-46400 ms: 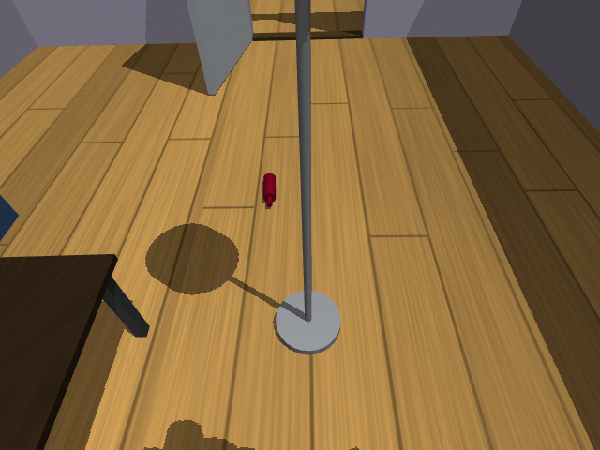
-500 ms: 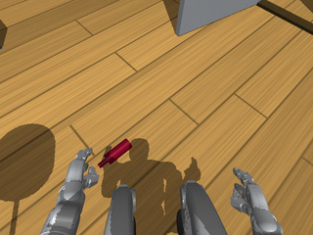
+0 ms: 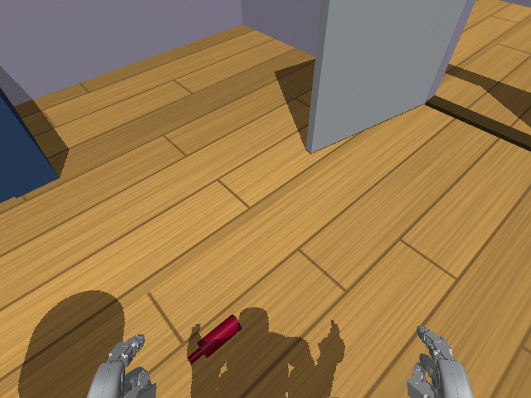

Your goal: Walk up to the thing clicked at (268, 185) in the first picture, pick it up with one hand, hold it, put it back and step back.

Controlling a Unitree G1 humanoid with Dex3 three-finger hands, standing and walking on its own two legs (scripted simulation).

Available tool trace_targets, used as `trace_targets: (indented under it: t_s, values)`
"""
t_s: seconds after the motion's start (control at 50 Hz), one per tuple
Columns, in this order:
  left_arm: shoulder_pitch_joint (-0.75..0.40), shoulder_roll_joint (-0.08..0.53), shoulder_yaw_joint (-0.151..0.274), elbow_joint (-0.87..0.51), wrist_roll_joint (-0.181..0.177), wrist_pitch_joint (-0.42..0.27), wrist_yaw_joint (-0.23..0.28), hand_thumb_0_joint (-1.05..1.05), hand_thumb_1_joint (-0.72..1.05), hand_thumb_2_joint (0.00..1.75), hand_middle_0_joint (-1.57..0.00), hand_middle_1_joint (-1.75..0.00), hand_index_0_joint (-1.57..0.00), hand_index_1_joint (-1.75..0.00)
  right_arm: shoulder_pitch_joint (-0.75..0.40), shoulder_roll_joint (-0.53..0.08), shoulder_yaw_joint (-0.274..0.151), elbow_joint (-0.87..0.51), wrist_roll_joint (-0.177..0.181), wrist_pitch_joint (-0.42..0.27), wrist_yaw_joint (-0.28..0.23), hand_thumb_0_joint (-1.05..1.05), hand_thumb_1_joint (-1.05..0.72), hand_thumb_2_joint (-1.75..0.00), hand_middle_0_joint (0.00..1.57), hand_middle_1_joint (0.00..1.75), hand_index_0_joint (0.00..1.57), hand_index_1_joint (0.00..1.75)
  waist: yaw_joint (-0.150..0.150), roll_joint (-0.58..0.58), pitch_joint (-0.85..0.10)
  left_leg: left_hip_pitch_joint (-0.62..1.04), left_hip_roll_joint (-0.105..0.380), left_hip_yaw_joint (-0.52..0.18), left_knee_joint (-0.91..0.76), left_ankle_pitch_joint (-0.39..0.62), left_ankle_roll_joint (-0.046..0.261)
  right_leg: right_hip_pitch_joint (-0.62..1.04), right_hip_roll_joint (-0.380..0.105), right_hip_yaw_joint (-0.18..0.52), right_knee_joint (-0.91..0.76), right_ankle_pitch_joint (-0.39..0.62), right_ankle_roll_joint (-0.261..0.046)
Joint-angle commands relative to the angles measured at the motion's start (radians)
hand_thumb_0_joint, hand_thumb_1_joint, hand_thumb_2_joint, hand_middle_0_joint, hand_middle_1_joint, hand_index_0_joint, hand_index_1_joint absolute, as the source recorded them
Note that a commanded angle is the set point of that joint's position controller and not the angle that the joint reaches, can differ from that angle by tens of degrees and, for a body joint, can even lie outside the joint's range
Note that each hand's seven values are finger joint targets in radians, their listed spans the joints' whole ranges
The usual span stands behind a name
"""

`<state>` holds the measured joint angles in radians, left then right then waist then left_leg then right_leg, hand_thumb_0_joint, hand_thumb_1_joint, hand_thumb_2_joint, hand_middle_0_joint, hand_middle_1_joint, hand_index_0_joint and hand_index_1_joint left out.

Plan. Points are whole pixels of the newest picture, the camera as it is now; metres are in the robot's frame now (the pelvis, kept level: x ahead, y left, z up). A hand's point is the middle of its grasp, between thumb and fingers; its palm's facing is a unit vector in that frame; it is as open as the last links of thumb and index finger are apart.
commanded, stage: home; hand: left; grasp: from above
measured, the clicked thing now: (213, 340) +0.43 +0.19 -0.68
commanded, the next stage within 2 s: none
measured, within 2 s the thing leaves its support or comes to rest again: neither
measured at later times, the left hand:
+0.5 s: hand out of the picture +0.15 +0.18 -0.04, palm faces +0.06 -0.98 -0.21, open 8.1 cm
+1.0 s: hand out of the picture +0.15 +0.18 -0.04, palm faces +0.05 -0.98 -0.21, open 7.4 cm
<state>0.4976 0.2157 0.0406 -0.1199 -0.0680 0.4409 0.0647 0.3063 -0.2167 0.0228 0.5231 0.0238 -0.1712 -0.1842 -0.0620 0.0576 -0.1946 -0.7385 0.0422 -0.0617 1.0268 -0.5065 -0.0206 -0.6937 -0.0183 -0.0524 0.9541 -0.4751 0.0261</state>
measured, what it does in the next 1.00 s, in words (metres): stands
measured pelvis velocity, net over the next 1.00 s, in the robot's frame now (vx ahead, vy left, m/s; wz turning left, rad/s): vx -0.01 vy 0.00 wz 0.00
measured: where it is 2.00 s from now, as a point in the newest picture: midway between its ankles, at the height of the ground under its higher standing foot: outside the picture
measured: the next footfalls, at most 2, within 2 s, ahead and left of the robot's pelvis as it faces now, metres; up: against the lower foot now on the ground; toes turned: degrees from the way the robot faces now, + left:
none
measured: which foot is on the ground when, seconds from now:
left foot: down 0.00-1.00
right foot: down 0.00-1.00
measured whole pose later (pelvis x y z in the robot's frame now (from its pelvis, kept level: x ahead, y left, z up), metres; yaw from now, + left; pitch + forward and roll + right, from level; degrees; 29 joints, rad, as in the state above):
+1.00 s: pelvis -0.01 +0.00 +0.00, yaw +0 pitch +10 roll -3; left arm 0.49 0.23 0.03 -0.12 -0.05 0.45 0.02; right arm 0.28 -0.22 0.03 0.54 0.00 -0.25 -0.18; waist -0.04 0.05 -0.16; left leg -0.70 0.04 -0.06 1.02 -0.49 -0.02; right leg -0.65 -0.02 -0.05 0.94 -0.46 0.03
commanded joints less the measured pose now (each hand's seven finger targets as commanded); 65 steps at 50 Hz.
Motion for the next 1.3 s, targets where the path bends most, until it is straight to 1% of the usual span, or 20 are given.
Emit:
trace_targets:
  t_s: [0.0,0.04,0.1,0.18,0.22,0.26,0.3,0.4,0.44,0.46,0.48,0.5,0.52,0.56,0.68,0.86,0.9,0.96,1.2,1.28]
  values:
    - [-0.004,0.093,0.047,-0.189,0.008,-0.034,-0.018,0.00,0.90,0.90,-0.20,-0.30,-0.20,-0.30,-0.069,-0.116,-0.043,-0.156,-0.008,-0.076,-0.017,0.00,-0.90,-0.90,0.20,0.30,0.20,0.30,0.007,-0.022,-0.032,0.131,-0.039,0.019,-0.180,0.261,0.034,0.080,0.038,-0.031,-0.162,0.221,-0.023]
    - [-0.011,0.092,0.044,-0.193,0.008,-0.031,-0.027,0.00,0.90,0.90,-0.20,-0.30,-0.20,-0.30,-0.072,-0.119,-0.043,-0.158,-0.010,-0.086,-0.017,0.00,-0.90,-0.90,0.20,0.30,0.20,0.30,0.003,-0.039,-0.020,0.125,-0.044,0.024,-0.187,0.228,0.037,0.083,0.035,-0.029,-0.176,0.195,-0.021]
    - [-0.026,0.093,0.041,-0.186,0.012,-0.030,-0.040,0.00,0.89,0.90,-0.20,-0.30,-0.20,-0.30,-0.069,-0.125,-0.048,-0.150,-0.014,-0.101,-0.014,0.00,-0.90,-0.90,0.20,0.30,0.20,0.30,0.001,-0.019,-0.023,0.142,-0.043,0.025,-0.187,0.247,0.033,0.081,0.033,-0.030,-0.166,0.207,-0.021]
    - [-0.033,0.105,0.050,-0.196,0.020,-0.037,-0.044,0.00,0.82,0.85,-0.19,-0.29,-0.19,-0.29,-0.075,-0.129,-0.052,-0.152,-0.017,-0.107,-0.008,0.00,-0.90,-0.90,0.20,0.30,0.20,0.30,0.011,0.006,-0.041,0.159,-0.040,0.019,-0.189,0.268,0.026,0.085,0.035,-0.033,-0.151,0.217,-0.024]
    - [-0.027,0.109,0.062,-0.198,0.022,-0.042,-0.039,0.00,0.71,0.79,-0.18,-0.27,-0.18,-0.27,-0.079,-0.126,-0.050,-0.152,-0.020,-0.110,-0.008,0.00,-0.90,-0.90,0.20,0.30,0.20,0.30,0.016,0.005,-0.050,0.154,-0.044,0.025,-0.179,0.267,0.028,0.102,0.032,-0.029,-0.156,0.225,-0.022]
    - [-0.040,0.105,0.050,-0.208,0.024,-0.043,-0.039,0.00,0.71,0.79,-0.18,-0.27,-0.18,-0.27,-0.079,-0.125,-0.048,-0.151,-0.019,-0.114,-0.007,0.00,-0.90,-0.90,0.20,0.30,0.20,0.30,0.013,0.004,-0.052,0.156,-0.045,0.025,-0.182,0.258,0.029,0.101,0.032,-0.026,-0.155,0.221,-0.021]
    - [-0.022,0.112,0.061,-0.200,0.026,-0.044,-0.035,0.00,0.73,0.80,-0.18,-0.27,-0.18,-0.27,-0.087,-0.126,-0.048,-0.150,-0.020,-0.113,-0.010,0.00,-0.90,-0.90,0.20,0.30,0.20,0.30,0.019,0.001,-0.053,0.150,-0.045,0.028,-0.180,0.248,0.030,0.106,0.031,-0.024,-0.161,0.213,-0.020]
    - [-0.023,0.104,0.048,-0.202,0.025,-0.044,-0.033,0.00,0.83,0.86,-0.19,-0.29,-0.19,-0.29,-0.088,-0.123,-0.044,-0.145,-0.019,-0.116,-0.011,0.00,-0.90,-0.90,0.20,0.30,0.20,0.30,0.023,-0.002,-0.051,0.151,-0.041,0.021,-0.188,0.241,0.029,0.104,0.032,-0.026,-0.156,0.201,-0.022]
    - [-0.024,0.102,0.047,-0.194,0.023,-0.043,-0.033,0.00,0.77,0.82,-0.19,-0.28,-0.19,-0.28,-0.095,-0.126,-0.043,-0.149,-0.018,-0.115,-0.011,0.00,-0.90,-0.90,0.20,0.30,0.20,0.30,0.023,-0.016,-0.026,0.138,-0.040,0.017,-0.197,0.210,0.031,0.098,0.034,-0.030,-0.164,0.174,-0.021]
    - [-0.024,0.105,0.052,-0.193,0.022,-0.041,-0.032,0.00,0.84,0.87,-0.19,-0.29,-0.19,-0.29,-0.095,-0.125,-0.043,-0.146,-0.019,-0.116,-0.011,0.00,-0.90,-0.90,0.20,0.30,0.20,0.30,0.026,-0.013,-0.032,0.135,-0.040,0.020,-0.196,0.198,0.031,0.094,0.034,-0.028,-0.166,0.165,-0.020]
    - [-0.033,0.103,0.047,-0.190,0.023,-0.041,-0.033,0.00,0.77,0.82,-0.19,-0.28,-0.19,-0.28,-0.098,-0.127,-0.042,-0.145,-0.020,-0.118,-0.011,0.00,-0.90,-0.90,0.20,0.30,0.20,0.30,0.022,-0.006,-0.021,0.135,-0.038,0.019,-0.202,0.178,0.029,0.087,0.035,-0.030,-0.166,0.149,-0.020]
    - [-0.022,0.107,0.055,-0.195,0.021,-0.043,-0.035,0.00,0.85,0.88,-0.20,-0.29,-0.20,-0.29,-0.093,-0.126,-0.045,-0.145,-0.020,-0.120,-0.011,0.00,-0.90,-0.90,0.20,0.30,0.20,0.30,0.023,-0.001,-0.038,0.137,-0.038,0.018,-0.197,0.191,0.029,0.092,0.035,-0.029,-0.164,0.156,-0.021]
    - [-0.024,0.105,0.048,-0.202,0.021,-0.043,-0.034,0.00,0.77,0.83,-0.19,-0.28,-0.19,-0.28,-0.096,-0.124,-0.043,-0.147,-0.019,-0.119,-0.012,0.00,-0.90,-0.90,0.20,0.30,0.20,0.30,0.027,-0.015,-0.027,0.128,-0.039,0.017,-0.198,0.185,0.030,0.093,0.033,-0.032,-0.168,0.154,-0.018]
    - [-0.021,0.108,0.052,-0.193,0.020,-0.042,-0.035,0.00,0.88,0.89,-0.20,-0.30,-0.20,-0.30,-0.092,-0.126,-0.043,-0.147,-0.019,-0.122,-0.012,0.00,-0.90,-0.90,0.20,0.30,0.20,0.30,0.025,-0.019,-0.030,0.124,-0.041,0.019,-0.196,0.178,0.032,0.096,0.033,-0.028,-0.168,0.149,-0.019]
    - [-0.023,0.112,0.059,-0.200,0.021,-0.039,-0.036,0.00,0.90,0.90,-0.20,-0.30,-0.20,-0.30,-0.087,-0.126,-0.046,-0.140,-0.019,-0.126,-0.015,0.00,-0.90,-0.90,0.20,0.30,0.20,0.30,0.024,-0.004,-0.047,0.141,-0.036,0.019,-0.192,0.200,0.027,0.090,0.036,-0.028,-0.157,0.163,-0.022]
    - [-0.019,0.109,0.050,-0.193,0.020,-0.041,-0.039,0.00,0.90,0.90,-0.20,-0.30,-0.20,-0.30,-0.091,-0.129,-0.046,-0.138,-0.017,-0.130,-0.012,0.00,-0.90,-0.90,0.20,0.30,0.20,0.30,0.030,0.006,-0.016,0.126,-0.031,0.008,-0.209,0.166,0.025,0.080,0.036,-0.030,-0.153,0.135,-0.022]
    - [-0.021,0.109,0.056,-0.189,0.020,-0.040,-0.040,0.00,0.90,0.90,-0.20,-0.30,-0.20,-0.30,-0.082,-0.130,-0.048,-0.135,-0.020,-0.133,-0.012,0.00,-0.90,-0.90,0.20,0.30,0.20,0.30,0.023,0.010,-0.046,0.140,-0.033,0.011,-0.198,0.198,0.024,0.089,0.037,-0.028,-0.148,0.158,-0.023]
    - [-0.020,0.108,0.051,-0.194,0.019,-0.039,-0.040,0.00,0.90,0.90,-0.20,-0.30,-0.20,-0.30,-0.090,-0.122,-0.044,-0.140,-0.018,-0.131,-0.014,0.00,-0.90,-0.90,0.20,0.30,0.20,0.30,0.024,-0.028,-0.031,0.117,-0.040,0.024,-0.183,0.189,0.031,0.095,0.032,-0.023,-0.167,0.157,-0.018]
    - [-0.019,0.108,0.048,-0.197,0.021,-0.040,-0.041,0.00,0.90,0.90,-0.20,-0.30,-0.20,-0.30,-0.076,-0.131,-0.051,-0.124,-0.021,-0.132,-0.012,0.00,-0.90,-0.90,0.20,0.30,0.20,0.30,0.018,0.013,-0.061,0.163,-0.031,0.015,-0.181,0.277,0.022,0.099,0.037,-0.027,-0.137,0.222,-0.024]
    - [-0.019,0.109,0.055,-0.195,0.016,-0.043,-0.041,0.00,0.90,0.90,-0.20,-0.30,-0.20,-0.30,-0.092,-0.126,-0.048,-0.136,-0.020,-0.131,-0.012,0.00,-0.90,-0.90,0.20,0.30,0.20,0.30,0.023,-0.022,-0.046,0.137,-0.036,0.019,-0.176,0.239,0.030,0.106,0.034,-0.024,-0.155,0.202,-0.019]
